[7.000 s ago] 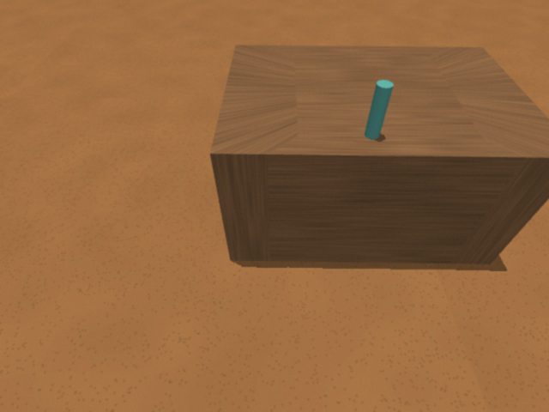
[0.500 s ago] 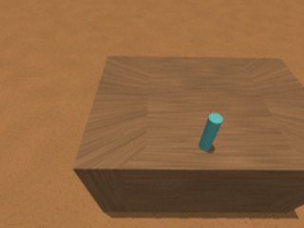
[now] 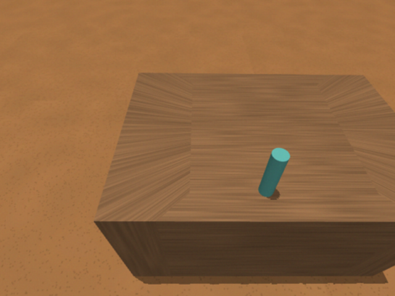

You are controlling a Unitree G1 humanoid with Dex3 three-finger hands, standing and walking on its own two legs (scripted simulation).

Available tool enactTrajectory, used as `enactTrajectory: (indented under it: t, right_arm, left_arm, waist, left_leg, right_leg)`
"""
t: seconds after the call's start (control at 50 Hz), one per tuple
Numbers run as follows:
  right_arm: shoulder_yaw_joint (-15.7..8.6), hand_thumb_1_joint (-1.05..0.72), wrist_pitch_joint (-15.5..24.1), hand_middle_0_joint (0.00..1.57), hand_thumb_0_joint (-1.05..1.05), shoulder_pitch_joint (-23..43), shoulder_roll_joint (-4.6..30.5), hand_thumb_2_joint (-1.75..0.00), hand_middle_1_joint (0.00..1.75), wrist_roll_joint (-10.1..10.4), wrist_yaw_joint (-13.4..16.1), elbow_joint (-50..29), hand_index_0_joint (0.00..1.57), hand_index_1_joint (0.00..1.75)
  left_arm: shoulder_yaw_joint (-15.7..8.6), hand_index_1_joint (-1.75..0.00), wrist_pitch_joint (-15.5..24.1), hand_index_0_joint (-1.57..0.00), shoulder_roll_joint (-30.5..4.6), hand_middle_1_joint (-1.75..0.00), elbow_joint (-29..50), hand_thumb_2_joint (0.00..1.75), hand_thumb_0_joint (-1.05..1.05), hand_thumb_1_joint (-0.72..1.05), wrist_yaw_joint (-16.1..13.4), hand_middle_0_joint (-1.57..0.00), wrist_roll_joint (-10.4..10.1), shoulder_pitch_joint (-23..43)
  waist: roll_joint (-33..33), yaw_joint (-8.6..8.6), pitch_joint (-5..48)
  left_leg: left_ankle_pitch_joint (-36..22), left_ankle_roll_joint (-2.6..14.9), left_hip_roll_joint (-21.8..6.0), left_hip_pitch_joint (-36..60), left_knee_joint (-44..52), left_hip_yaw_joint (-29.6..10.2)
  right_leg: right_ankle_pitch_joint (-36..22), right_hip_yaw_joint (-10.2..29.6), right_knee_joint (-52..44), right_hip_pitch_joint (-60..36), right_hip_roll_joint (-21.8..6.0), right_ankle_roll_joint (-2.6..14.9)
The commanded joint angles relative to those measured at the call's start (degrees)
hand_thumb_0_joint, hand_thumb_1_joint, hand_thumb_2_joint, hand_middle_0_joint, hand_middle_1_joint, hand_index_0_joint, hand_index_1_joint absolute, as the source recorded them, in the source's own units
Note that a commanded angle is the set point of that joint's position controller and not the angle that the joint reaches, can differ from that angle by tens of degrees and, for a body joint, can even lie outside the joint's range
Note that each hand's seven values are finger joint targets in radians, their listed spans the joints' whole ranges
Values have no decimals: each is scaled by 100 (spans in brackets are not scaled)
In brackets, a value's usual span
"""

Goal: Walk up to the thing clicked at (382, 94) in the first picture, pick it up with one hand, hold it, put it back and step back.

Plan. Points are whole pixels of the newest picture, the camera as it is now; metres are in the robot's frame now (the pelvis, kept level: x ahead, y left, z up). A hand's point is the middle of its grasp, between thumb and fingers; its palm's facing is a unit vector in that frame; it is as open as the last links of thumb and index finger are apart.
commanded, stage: rise first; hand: right
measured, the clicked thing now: (272, 174) +0.47 -0.20 -0.09
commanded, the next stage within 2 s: go down in 1.24 s
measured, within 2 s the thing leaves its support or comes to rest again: neither
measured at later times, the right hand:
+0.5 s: hand out of the picture +0.14 -0.27 -0.10, palm faces +0.25 +0.90 -0.35, open 15.7 cm
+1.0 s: hand (346, 291) +0.16 -0.27 -0.06, palm faces +0.30 +0.89 -0.34, open 17.5 cm
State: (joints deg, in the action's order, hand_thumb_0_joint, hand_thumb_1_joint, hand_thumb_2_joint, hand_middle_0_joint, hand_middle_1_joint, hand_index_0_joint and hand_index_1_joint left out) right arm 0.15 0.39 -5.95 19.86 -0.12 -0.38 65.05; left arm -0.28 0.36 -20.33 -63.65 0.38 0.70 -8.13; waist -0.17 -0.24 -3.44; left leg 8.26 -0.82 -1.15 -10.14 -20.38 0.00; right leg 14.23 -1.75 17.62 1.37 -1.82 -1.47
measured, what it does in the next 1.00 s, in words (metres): stands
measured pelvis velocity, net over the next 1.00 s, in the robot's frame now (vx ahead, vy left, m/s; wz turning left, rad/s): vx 0.00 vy -0.01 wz -0.04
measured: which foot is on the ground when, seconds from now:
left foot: down 0.00-1.00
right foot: down 0.00-1.00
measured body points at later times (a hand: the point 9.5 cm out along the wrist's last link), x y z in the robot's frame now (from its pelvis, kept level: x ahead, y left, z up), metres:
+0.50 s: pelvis +0.00 -0.01 -0.01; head +0.02 +0.00 +0.44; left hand +0.16 +0.26 -0.11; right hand +0.13 -0.31 -0.08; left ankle +0.03 +0.13 -0.75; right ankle -0.05 -0.13 -0.75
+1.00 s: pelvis +0.00 -0.01 +0.00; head +0.00 +0.00 +0.44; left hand +0.17 +0.24 -0.09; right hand +0.14 -0.32 -0.03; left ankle +0.03 +0.13 -0.75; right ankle -0.05 -0.13 -0.75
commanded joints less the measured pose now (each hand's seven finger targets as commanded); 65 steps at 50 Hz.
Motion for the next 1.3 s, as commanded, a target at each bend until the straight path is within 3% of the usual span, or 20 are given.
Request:
enactTrajectory:
  t: [0.0,0.02,0.04,0.06,0.08,0.14,0.18,0.24,0.34,0.46,0.66,0.8,0.82,0.92,1.0,1.04,1.1,1.22,1.26,1.28]
  right_arm:
    - [-119,-74,555,7,0,2251,270,-74,14,359,172,-2371,6,14]
    - [-110,-66,769,7,0,1903,482,-66,6,596,271,-2467,6,6]
    - [-397,-58,706,7,0,1129,955,-58,5,525,367,-1643,6,5]
    - [-615,-50,620,7,0,840,1150,-50,5,488,402,-1380,6,5]
    - [-867,-42,601,7,0,858,1302,-42,5,506,450,-1456,6,5]
    - [-968,-20,645,7,0,399,1156,-21,5,421,535,-1997,6,5]
    - [-1314,-13,542,7,0,-289,1167,-19,5,285,509,-1995,6,5]
    - [-1145,5,483,6,0,-216,900,-15,5,302,466,-2890,6,5]
    - [-936,31,379,5,0,-69,511,-10,6,354,417,-3589,5,6]
    - [-1161,50,445,4,0,-69,819,-6,6,244,527,-4161,5,6]
    - [-1224,57,494,4,0,-847,628,-5,6,224,548,-4825,5,6]
    - [-1394,59,556,4,0,-810,754,-5,6,236,503,-5262,5,6]
    - [-1443,58,560,4,0,-747,799,-5,6,244,505,-5288,5,6]
    - [-1373,58,637,4,0,-772,670,-5,6,251,489,-5572,5,6]
    - [-1505,57,630,4,0,-959,736,-5,6,249,491,-5547,5,6]
    - [-1520,58,651,4,0,-963,709,-5,6,249,477,-5632,5,6]
    - [-1598,57,673,4,0,-953,797,-5,6,258,479,-5671,5,6]
    - [-1496,57,802,4,0,-953,660,-5,6,235,471,-5969,5,6]
    - [-1612,49,828,4,0,-968,786,-6,6,229,490,-5963,4,6]
    - [-1355,51,912,5,0,-801,186,-7,6,210,407,-6628,5,6]
  left_arm:
    - [-183,-14,766,-4,-343,-14,2344,74,0,74,-133,-4,-463,2069]
    - [-44,-6,867,0,-435,-6,2511,66,0,66,-239,-1,-625,1939]
    - [-268,-6,844,0,-791,-3,1902,58,0,58,-326,-1,-619,1423]
    - [-513,-6,766,0,-1004,-4,1673,50,0,50,-353,-1,-608,1129]
    - [-883,-6,736,0,-1261,-4,2011,42,0,42,-425,-1,-602,1084]
    - [-703,-5,696,-1,-705,-4,1425,27,0,29,-480,-2,-478,473]
    - [-968,-5,651,-3,-689,-5,1258,22,0,17,-433,-3,-294,404]
    - [-969,-4,549,-5,-532,-6,1745,15,0,5,-458,-3,-292,-20]
    - [-857,-5,540,-4,-335,-5,2475,11,0,-23,-500,-4,-328,441]
    - [-954,-6,674,-6,-506,-6,2930,7,0,-51,-613,-6,-258,547]
    - [-688,-6,669,-6,-60,-7,3307,7,0,-53,-568,-5,-229,-43]
    - [-728,-6,685,-5,-129,-6,3542,7,0,-54,-507,-5,-234,30]
    - [-897,-6,689,-5,-305,-6,3587,7,0,-55,-525,-5,-231,-84]
    - [-605,-7,754,-5,50,-6,3839,8,0,-55,-492,-5,-233,-122]
    - [-880,-6,748,-5,-204,-6,3747,7,0,-55,-500,-5,-214,-204]
    - [-664,-6,739,-5,59,-6,3567,8,0,-55,-449,-5,-228,-248]
    - [-1016,-6,774,-5,-322,-6,3680,7,0,-55,-477,-5,-218,-108]
    - [-616,-6,823,-5,151,-6,3669,8,0,-56,-438,-5,-214,-83]
    - [-918,-5,850,-7,-219,-6,3745,1,0,-49,-485,-6,-205,-35]
    - [-602,-8,834,-5,220,-7,3426,9,0,-57,-380,-6,-60,-73]
  waist:
    - [-161,90,591]
    - [310,-120,867]
    - [326,-188,424]
    - [162,-119,250]
    - [316,-15,1031]
    - [-248,-145,1395]
    - [-221,-256,1474]
    - [-222,57,1688]
    - [34,61,1094]
    - [33,-7,1119]
    - [-152,-117,1077]
    - [-209,-158,713]
    - [-184,-36,791]
    - [-134,-98,786]
    - [-159,-91,783]
    - [-315,-176,633]
    - [-79,-88,665]
    - [-202,-144,642]
    - [-157,-130,718]
    - [-374,-76,799]
  left_leg:
    - [-643,53,-4,-15,-265,131]
    - [-182,45,49,455,-49,181]
    - [144,52,73,253,16,238]
    - [115,46,23,-12,-144,243]
    - [-287,1,13,223,-259,245]
    - [-791,90,-34,303,-441,182]
    - [-943,128,17,362,-568,215]
    - [-1216,83,78,537,-401,290]
    - [-706,78,106,142,-257,400]
    - [-649,101,71,218,-306,409]
    - [-1029,112,59,524,-299,434]
    - [-664,108,51,481,-178,456]
    - [-710,103,50,456,-157,441]
    - [-732,90,37,578,-134,436]
    - [-793,97,41,566,-130,449]
    - [-671,115,41,542,-123,457]
    - [-481,94,37,535,-54,462]
    - [-475,106,29,585,-43,450]
    - [-488,110,36,604,-56,454]
    - [-517,105,60,418,-160,412]
  right_leg:
    - [-990,-10,410,1363,147,185]
    - [-694,-3,233,1092,86,186]
    - [-442,-26,198,1332,121,208]
    - [-397,-98,310,1416,173,188]
    - [-732,-89,467,1212,194,217]
    - [-1243,-68,624,1242,238,146]
    - [-1374,-25,641,1462,229,155]
    - [-1488,-50,495,1114,218,131]
    - [-1101,6,371,1281,150,143]
    - [-1117,88,350,1088,150,150]
    - [-1629,64,336,954,166,106]
    - [-1225,59,204,1018,168,104]
    - [-1244,44,204,942,175,117]
    - [-1233,38,222,895,195,145]
    - [-1317,50,206,862,190,140]
    - [-1207,43,157,952,187,124]
    - [-983,64,140,907,191,155]
    - [-1005,66,124,894,194,154]
    - [-1012,61,109,831,189,138]
    - [-959,124,242,959,199,158]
